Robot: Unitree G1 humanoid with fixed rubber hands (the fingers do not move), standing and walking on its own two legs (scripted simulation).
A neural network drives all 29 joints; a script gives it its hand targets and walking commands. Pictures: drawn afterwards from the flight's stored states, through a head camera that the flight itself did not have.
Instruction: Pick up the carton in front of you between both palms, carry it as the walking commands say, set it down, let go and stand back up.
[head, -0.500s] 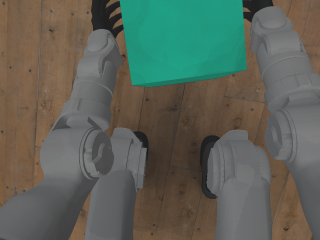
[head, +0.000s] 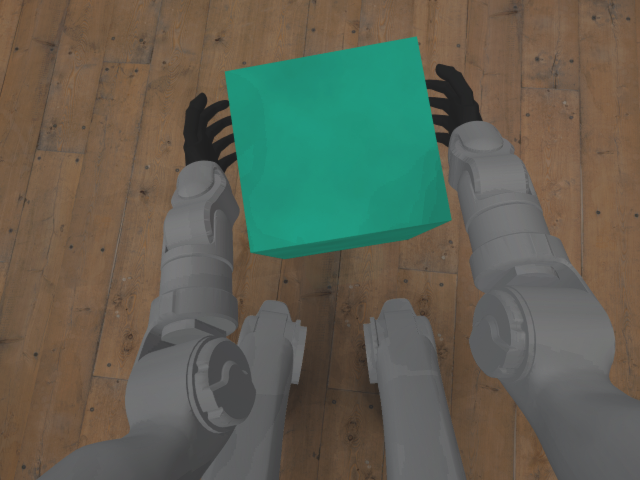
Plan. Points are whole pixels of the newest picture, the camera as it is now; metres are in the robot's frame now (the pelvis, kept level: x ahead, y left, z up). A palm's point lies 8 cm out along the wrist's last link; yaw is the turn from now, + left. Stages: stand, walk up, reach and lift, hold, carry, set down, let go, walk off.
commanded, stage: reach and lift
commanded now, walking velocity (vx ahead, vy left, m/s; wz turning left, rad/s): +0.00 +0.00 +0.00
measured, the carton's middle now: (335, 173) +0.50 -0.02 -0.15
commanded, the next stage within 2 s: none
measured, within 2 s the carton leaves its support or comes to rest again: neither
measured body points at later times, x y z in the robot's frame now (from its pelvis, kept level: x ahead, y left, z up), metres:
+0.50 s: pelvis +0.04 +0.00 +0.13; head +0.22 -0.02 +0.54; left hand +0.47 +0.14 +0.08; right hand +0.48 -0.16 +0.07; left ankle +0.12 +0.14 -0.43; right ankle +0.12 -0.12 -0.43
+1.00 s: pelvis +0.10 +0.01 +0.26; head +0.16 -0.01 +0.71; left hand +0.44 +0.14 +0.24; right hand +0.43 -0.16 +0.22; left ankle +0.12 +0.14 -0.43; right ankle +0.12 -0.12 -0.43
